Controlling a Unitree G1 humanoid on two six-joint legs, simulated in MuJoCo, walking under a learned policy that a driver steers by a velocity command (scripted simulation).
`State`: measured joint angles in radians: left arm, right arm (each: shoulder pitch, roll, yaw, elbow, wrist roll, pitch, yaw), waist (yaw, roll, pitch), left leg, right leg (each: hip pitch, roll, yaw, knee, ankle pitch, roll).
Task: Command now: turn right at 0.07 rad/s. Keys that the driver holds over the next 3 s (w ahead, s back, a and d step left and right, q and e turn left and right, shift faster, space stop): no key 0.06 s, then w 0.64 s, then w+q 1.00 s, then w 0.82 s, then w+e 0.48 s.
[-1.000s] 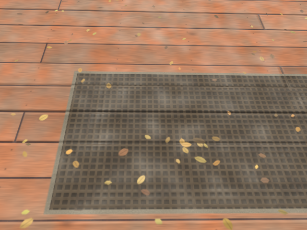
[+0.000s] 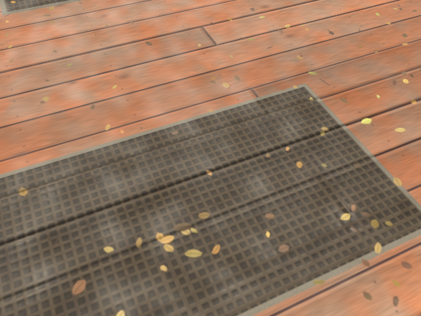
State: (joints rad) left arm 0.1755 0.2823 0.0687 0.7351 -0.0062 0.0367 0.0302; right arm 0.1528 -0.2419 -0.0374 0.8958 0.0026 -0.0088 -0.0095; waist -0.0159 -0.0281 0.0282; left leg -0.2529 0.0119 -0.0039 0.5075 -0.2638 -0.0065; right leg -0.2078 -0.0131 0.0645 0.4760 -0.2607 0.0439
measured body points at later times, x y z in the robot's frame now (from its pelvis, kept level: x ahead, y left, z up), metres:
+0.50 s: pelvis +0.08 +0.01 +0.01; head +0.10 +0.03 +0.46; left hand +0.23 +0.28 -0.10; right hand +0.06 -0.26 -0.12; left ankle +0.01 +0.10 -0.74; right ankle +0.13 -0.15 -0.67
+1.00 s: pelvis +0.34 -0.06 +0.01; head +0.36 -0.06 +0.46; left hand +0.38 +0.22 -0.11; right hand +0.48 -0.34 -0.11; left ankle +0.39 +0.11 -0.65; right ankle +0.35 -0.15 -0.74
